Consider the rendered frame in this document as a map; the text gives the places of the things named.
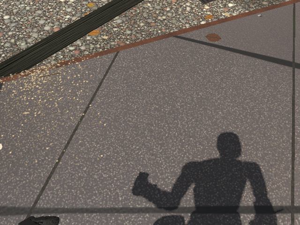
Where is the robot left hand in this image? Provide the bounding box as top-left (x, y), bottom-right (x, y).
top-left (18, 216), bottom-right (60, 225)

